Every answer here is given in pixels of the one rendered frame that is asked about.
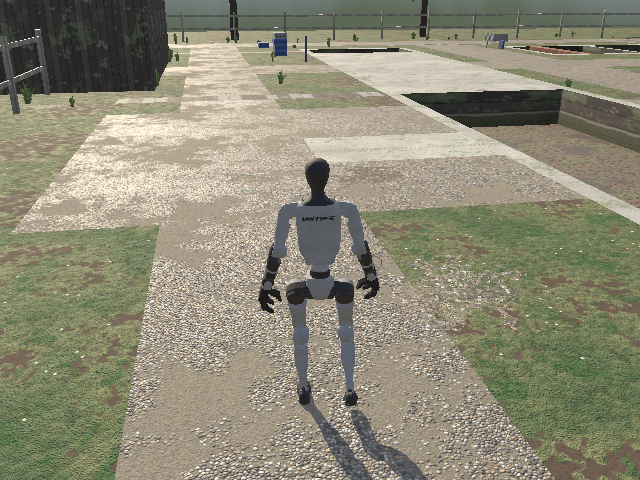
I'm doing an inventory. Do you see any right robot thigh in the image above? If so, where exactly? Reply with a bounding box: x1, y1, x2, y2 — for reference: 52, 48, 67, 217
334, 278, 354, 342

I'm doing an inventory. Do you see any right robot foot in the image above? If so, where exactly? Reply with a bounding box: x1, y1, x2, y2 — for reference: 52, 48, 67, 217
343, 389, 358, 406

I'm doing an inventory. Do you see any robot right hand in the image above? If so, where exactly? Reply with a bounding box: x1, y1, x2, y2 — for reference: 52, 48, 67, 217
356, 277, 380, 299

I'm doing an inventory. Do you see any robot right upper arm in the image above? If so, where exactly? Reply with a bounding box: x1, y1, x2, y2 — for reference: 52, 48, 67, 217
339, 201, 367, 255

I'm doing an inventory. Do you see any robot left upper arm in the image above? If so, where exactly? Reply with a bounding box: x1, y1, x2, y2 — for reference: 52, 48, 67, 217
271, 202, 298, 258

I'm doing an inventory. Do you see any robot right forearm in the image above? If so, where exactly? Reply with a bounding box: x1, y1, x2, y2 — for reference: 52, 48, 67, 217
357, 240, 377, 281

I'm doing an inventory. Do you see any robot left forearm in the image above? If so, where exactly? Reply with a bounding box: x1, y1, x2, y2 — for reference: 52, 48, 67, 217
261, 243, 281, 290

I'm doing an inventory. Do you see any robot left hand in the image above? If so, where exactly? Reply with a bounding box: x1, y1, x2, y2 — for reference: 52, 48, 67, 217
258, 287, 282, 313

